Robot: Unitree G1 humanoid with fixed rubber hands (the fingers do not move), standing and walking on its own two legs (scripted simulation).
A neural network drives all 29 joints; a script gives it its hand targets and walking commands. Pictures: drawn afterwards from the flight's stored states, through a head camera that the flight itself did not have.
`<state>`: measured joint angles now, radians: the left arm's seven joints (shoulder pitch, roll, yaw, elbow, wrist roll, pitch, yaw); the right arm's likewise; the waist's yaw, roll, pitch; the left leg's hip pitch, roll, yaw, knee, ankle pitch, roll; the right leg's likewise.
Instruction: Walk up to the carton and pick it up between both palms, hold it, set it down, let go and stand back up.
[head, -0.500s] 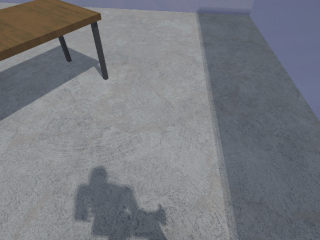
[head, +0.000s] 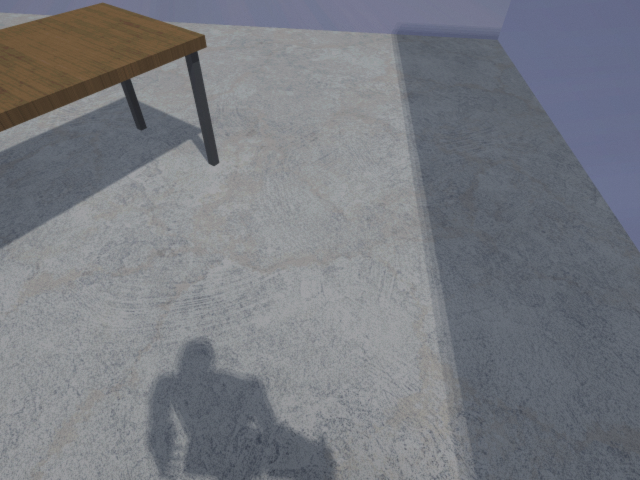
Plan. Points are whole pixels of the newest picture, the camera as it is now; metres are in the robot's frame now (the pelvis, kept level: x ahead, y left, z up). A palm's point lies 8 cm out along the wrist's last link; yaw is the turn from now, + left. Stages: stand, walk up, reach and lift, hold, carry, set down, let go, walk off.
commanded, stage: stand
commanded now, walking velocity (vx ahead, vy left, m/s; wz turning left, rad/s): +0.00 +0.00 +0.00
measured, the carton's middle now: out of the picture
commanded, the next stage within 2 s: walk up in 0.36 s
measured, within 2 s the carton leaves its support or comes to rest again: neither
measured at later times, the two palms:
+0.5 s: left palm out of the picture -0.03 +0.21 -0.15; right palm out of the picture -0.03 -0.20 -0.14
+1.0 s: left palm out of the picture +0.07 +0.43 -0.16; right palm out of the picture +0.17 -0.14 -0.12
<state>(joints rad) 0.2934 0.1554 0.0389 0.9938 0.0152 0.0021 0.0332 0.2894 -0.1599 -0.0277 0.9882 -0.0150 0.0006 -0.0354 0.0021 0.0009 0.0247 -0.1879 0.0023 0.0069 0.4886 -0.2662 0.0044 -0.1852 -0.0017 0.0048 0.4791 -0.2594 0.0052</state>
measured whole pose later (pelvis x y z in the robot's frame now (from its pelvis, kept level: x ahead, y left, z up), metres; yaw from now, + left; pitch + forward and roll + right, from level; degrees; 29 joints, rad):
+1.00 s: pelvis +0.05 +0.13 -0.04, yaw +17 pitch -4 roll +0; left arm 0.23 0.33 0.10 0.85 0.05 -0.02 -0.01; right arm 0.35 -0.28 -0.08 0.83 -0.02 -0.02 0.05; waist -0.03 -0.10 0.04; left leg -0.40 0.06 0.07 0.81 -0.35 0.00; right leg -0.30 -0.14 -0.03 1.15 -0.57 -0.07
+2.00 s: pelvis +0.37 +0.44 -0.01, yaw +43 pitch -3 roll +0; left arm 0.31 0.28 0.03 0.57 0.04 -0.03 -0.04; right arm 0.43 -0.30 -0.04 0.72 -0.03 -0.04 0.02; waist -0.08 -0.04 0.06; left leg -0.21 -0.04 -0.01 0.56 -0.31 0.05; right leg -0.53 -0.10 -0.04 0.84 -0.28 0.00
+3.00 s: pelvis +0.62 +0.74 -0.02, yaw +50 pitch -2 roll +1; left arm 0.35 0.27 0.05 0.57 0.04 -0.04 -0.03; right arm 0.46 -0.31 -0.03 0.72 -0.04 -0.03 0.03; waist -0.07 0.01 0.04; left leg -0.18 0.02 0.07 0.64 -0.41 0.02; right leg -0.38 -0.04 -0.05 0.60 -0.20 -0.02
